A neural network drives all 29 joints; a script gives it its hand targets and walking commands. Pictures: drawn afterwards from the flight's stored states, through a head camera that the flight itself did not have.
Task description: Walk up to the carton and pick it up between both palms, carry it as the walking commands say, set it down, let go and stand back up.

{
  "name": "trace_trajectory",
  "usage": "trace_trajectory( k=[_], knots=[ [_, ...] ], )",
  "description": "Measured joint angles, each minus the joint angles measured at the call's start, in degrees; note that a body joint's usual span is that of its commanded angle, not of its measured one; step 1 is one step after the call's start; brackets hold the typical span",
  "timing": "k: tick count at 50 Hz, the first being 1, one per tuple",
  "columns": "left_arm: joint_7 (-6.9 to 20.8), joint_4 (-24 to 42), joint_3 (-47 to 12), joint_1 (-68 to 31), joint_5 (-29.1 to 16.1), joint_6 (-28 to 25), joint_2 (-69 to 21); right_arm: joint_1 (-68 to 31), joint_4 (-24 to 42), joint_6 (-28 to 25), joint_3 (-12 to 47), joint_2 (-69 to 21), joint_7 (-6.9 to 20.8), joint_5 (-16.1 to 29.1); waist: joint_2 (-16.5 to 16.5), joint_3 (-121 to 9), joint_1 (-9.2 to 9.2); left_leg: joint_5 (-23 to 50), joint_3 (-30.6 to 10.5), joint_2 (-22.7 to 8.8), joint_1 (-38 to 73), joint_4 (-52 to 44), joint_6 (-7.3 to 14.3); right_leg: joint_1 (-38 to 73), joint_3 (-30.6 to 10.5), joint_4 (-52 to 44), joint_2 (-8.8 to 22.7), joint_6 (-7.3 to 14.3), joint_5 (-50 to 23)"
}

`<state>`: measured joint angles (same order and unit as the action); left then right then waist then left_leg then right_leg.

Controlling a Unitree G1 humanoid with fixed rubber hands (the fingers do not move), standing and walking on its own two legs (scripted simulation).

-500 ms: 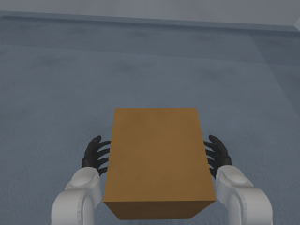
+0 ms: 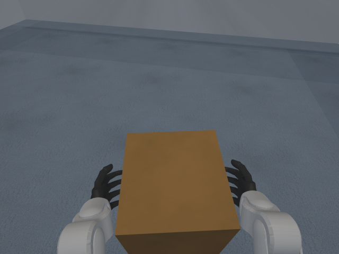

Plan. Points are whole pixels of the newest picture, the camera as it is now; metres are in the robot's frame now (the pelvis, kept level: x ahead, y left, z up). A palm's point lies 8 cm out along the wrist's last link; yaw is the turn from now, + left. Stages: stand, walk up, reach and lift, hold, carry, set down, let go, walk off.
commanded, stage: carry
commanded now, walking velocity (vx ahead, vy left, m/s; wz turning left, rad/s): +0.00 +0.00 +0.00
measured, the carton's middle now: (173, 199) +0.27 +0.01 +0.02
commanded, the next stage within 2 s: none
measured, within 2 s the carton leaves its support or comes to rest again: neither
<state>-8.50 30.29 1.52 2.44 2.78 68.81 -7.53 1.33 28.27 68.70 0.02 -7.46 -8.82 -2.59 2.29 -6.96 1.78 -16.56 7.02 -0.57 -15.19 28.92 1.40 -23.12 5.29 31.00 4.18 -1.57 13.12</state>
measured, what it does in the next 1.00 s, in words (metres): stands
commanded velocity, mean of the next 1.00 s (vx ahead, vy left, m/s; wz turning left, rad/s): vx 0.00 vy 0.00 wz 0.00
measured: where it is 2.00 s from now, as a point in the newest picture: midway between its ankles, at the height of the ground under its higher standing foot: outside the picture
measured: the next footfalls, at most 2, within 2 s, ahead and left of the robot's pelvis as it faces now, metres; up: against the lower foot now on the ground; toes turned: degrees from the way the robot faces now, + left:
none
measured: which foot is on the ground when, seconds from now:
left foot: down 0.00-1.00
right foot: down 0.00-1.00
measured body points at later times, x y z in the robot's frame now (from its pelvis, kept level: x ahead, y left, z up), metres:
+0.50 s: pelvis -0.02 -0.01 +0.00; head -0.04 -0.02 +0.45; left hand +0.23 +0.14 +0.09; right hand +0.23 -0.16 +0.09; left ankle -0.02 +0.10 -0.73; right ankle +0.06 -0.12 -0.73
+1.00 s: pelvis +0.00 -0.01 +0.00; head -0.01 -0.02 +0.45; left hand +0.26 +0.13 +0.09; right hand +0.26 -0.16 +0.09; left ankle -0.02 +0.10 -0.73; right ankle +0.06 -0.12 -0.73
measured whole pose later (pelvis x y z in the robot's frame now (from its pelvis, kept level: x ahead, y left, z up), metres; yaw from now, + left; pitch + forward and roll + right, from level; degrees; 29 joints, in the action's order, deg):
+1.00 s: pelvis +0.00 -0.01 +0.00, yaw +0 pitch +3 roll +0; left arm -8.2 28.6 1.8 -0.6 2.8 68.3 -7.3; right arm -1.4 28.2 69.1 -1.0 -7.3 -8.9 -3.0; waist -0.6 -6.4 -0.2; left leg -17.6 6.4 -2.2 -15.5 30.3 0.2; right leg -22.1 5.9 29.0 2.4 1.0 9.9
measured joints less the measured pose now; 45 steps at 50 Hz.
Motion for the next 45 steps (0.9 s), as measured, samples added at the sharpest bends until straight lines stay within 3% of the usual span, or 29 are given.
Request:
trace_trajectory(
  k=[15,45],
  knots=[
    [0.02,-2.98,-0.10,-2.58,-0.15,0.50,0.17,-1.29,-0.54,1.34,-1.27,0.11,0.08,-0.61,-2.80,-0.82,-2.15,1.02,0.09,-0.71,-1.96,1.69,-0.26,-0.26,-0.10,-2.64,-0.87,2.01,-5.98],
    [0.26,-1.41,0.24,-2.76,-0.05,-0.52,0.18,-2.50,0.23,0.49,-0.96,0.14,-0.09,-0.41,-2.87,0.66,-1.94,-0.71,-0.64,-1.61,-0.82,1.54,-1.19,0.64,0.64,-1.96,-1.71,2.66,-3.65]
  ],
)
